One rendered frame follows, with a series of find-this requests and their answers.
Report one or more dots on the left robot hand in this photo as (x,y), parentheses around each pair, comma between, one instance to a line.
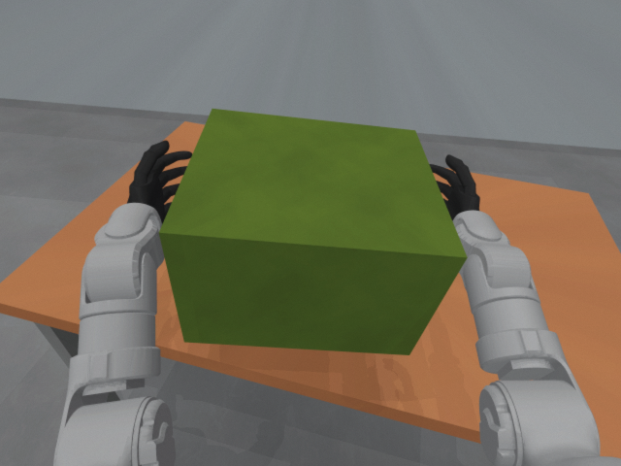
(147,187)

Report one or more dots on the robot left upper arm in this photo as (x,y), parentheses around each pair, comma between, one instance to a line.
(132,432)

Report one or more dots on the right robot hand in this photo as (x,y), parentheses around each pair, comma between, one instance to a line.
(461,194)

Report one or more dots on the right robot forearm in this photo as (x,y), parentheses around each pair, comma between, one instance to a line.
(513,337)

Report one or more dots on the robot right upper arm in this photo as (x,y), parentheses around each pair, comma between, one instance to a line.
(537,423)

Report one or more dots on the left robot forearm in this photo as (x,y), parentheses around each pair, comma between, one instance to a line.
(117,310)

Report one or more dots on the table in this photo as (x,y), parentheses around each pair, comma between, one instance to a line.
(575,265)

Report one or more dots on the carton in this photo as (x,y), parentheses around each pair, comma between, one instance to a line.
(309,234)

